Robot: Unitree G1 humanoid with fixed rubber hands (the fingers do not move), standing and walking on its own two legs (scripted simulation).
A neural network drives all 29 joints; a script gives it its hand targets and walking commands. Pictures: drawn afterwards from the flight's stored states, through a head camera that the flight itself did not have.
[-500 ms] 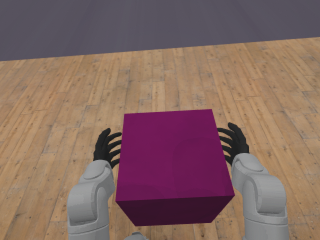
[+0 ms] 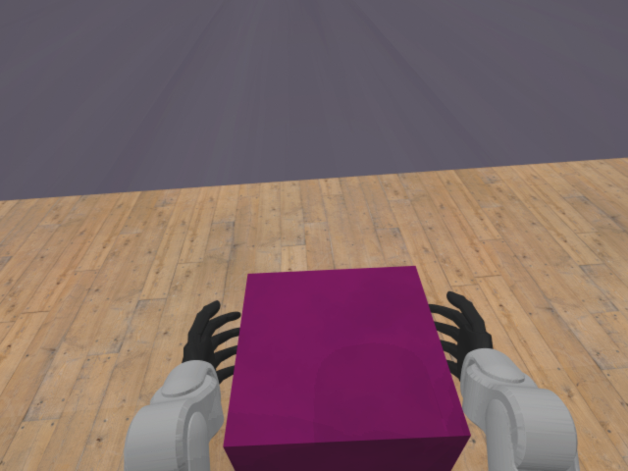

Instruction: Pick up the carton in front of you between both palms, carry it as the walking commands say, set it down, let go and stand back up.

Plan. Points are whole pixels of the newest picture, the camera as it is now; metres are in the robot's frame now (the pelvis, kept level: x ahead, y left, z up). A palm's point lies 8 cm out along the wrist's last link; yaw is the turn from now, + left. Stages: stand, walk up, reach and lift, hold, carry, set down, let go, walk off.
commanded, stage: carry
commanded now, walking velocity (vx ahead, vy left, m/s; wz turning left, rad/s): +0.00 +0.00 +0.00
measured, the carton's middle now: (337, 395) +0.23 +0.00 +0.02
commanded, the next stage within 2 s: hold in 1.86 s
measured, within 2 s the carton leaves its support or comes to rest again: neither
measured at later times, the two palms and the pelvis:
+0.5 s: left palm (221, 362) +0.24 +0.13 +0.09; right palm (479, 350) +0.24 -0.17 +0.09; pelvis +0.02 -0.02 -0.01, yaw +0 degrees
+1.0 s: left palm (226, 380) +0.23 +0.13 +0.06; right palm (475, 367) +0.23 -0.17 +0.06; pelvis -0.02 -0.02 +0.00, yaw +0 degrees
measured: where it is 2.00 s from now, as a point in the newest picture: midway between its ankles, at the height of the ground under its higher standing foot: outside the picture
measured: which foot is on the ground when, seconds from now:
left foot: down 0.00-1.00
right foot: down 0.00-1.00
